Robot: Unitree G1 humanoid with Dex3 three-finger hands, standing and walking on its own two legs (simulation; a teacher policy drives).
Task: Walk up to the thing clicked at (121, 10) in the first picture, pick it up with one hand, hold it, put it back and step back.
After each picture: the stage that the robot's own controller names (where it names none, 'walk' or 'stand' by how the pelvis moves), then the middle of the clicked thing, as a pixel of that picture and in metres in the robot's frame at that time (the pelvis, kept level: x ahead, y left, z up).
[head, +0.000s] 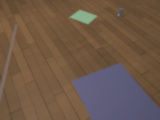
stand; (120, 12) +2.16 -0.59 -0.72
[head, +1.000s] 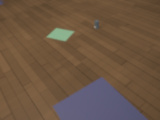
walk; (96, 24) +2.09 -0.07 -0.69
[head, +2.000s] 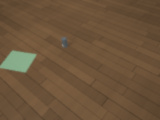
walk; (64, 42) +1.43 +0.28 -0.71
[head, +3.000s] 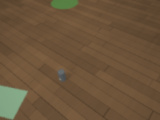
walk; (62, 75) +0.93 +0.27 -0.71
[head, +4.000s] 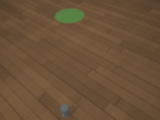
walk; (65, 110) +0.58 +0.23 -0.71
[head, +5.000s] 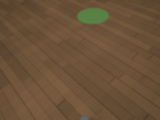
walk; out of the picture +0.47 +0.09 -0.69
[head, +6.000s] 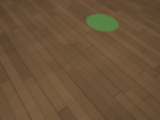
stand; out of the picture +0.39 -0.03 -0.71
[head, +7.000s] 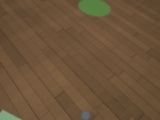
stand; (85, 117) +0.45 -0.06 -0.71
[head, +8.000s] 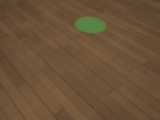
walk; out of the picture +0.42 -0.02 -0.72
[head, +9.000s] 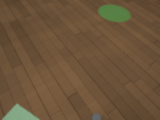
walk; out of the picture +0.45 -0.10 -0.68
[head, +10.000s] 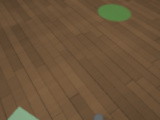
walk; out of the picture +0.46 -0.07 -0.66
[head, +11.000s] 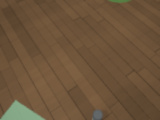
stand; (97, 116) +0.36 -0.07 -0.68
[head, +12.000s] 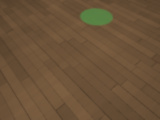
stand; out of the picture +0.40 +0.03 -0.70
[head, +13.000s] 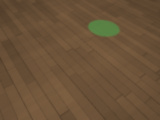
stand; out of the picture +0.41 -0.03 -0.72
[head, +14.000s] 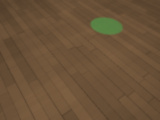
stand; out of the picture +0.39 -0.04 -0.73
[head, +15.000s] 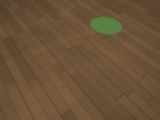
stand; out of the picture +0.39 -0.04 -0.73
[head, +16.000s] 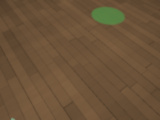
go down; out of the picture +0.39 -0.04 -0.70
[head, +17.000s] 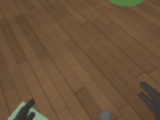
go down; (104, 118) +0.41 -0.04 -0.60
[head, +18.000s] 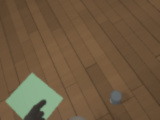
go down; (115, 98) +0.43 -0.05 -0.54
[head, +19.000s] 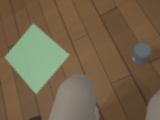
go down; (141, 54) +0.47 -0.11 -0.27
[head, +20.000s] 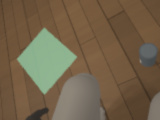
go down; (147, 55) +0.48 -0.11 -0.26
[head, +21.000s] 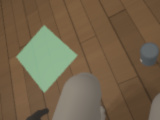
go down; (148, 55) +0.48 -0.12 -0.27
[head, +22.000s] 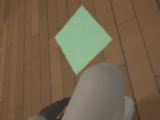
go down; out of the picture +0.47 -0.15 -0.24
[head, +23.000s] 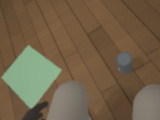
go down; (124, 63) +0.49 -0.09 -0.29
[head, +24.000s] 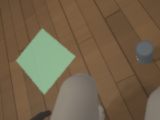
go down; (144, 53) +0.48 -0.11 -0.27
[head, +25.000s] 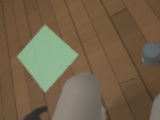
go down; (150, 54) +0.48 -0.12 -0.26
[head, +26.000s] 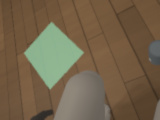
go down; (157, 53) +0.48 -0.12 -0.26
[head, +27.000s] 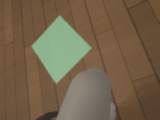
go down; out of the picture +0.47 -0.13 -0.25
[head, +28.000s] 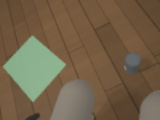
go down; (132, 63) +0.48 -0.10 -0.30
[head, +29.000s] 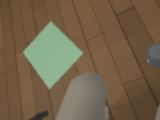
go down; (156, 55) +0.47 -0.12 -0.27
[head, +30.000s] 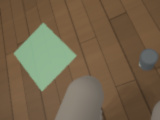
go down; (147, 60) +0.47 -0.11 -0.30
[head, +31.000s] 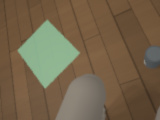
go down; (153, 57) +0.47 -0.12 -0.28
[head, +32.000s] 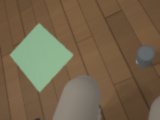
go down; (144, 57) +0.47 -0.11 -0.29
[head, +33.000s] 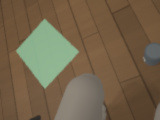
go down; (152, 55) +0.47 -0.11 -0.28
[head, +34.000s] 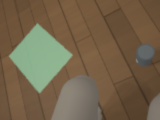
go down; (144, 55) +0.47 -0.11 -0.29
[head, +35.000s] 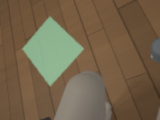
go down; out of the picture +0.47 -0.12 -0.27
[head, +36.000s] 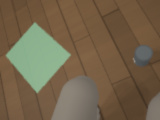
go down; (142, 56) +0.47 -0.11 -0.29
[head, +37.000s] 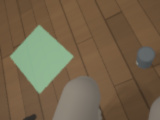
go down; (144, 58) +0.47 -0.11 -0.28
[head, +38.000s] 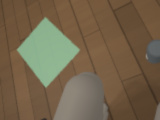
go down; (155, 52) +0.47 -0.12 -0.27
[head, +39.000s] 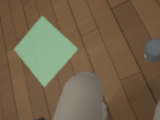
go down; (153, 51) +0.47 -0.12 -0.28
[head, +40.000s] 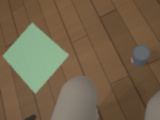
go down; (139, 56) +0.47 -0.10 -0.30
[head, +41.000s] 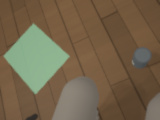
go down; (140, 58) +0.47 -0.11 -0.30
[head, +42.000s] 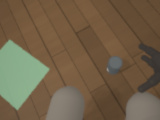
go down; (114, 65) +0.47 -0.07 -0.35
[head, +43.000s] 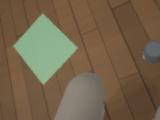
go down; (152, 52) +0.47 -0.10 -0.30
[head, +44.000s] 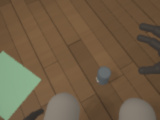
go down; (103, 76) +0.48 -0.05 -0.35
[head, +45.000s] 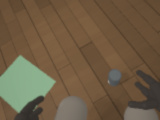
rest palm; (114, 78) +0.47 -0.05 -0.41
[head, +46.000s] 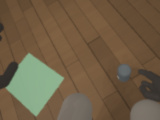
stand; (123, 73) +0.47 -0.06 -0.39
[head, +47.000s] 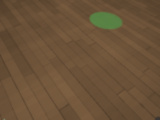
stand; out of the picture +0.40 -0.05 -0.65
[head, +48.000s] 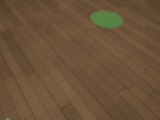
stand; out of the picture +0.41 -0.04 -0.66
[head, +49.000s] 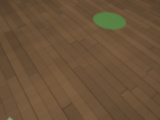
stand; out of the picture +0.41 -0.04 -0.66
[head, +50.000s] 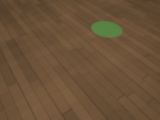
stand; out of the picture +0.43 -0.04 -0.72
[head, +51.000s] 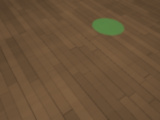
stand; out of the picture +0.39 -0.05 -0.73
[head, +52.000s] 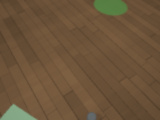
walk; (91, 118) +0.42 -0.05 -0.71
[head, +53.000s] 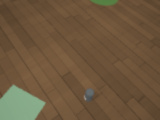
walk; (89, 95) +0.59 -0.08 -0.70
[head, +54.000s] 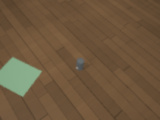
walk; (80, 64) +0.89 +0.00 -0.70
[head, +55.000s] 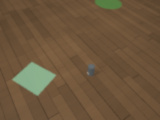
stand; (91, 70) +1.00 -0.06 -0.71
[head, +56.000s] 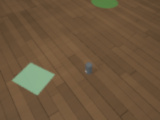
stand; (88, 68) +1.04 -0.04 -0.73
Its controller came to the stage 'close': yes
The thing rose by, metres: 0.00
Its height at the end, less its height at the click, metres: +0.00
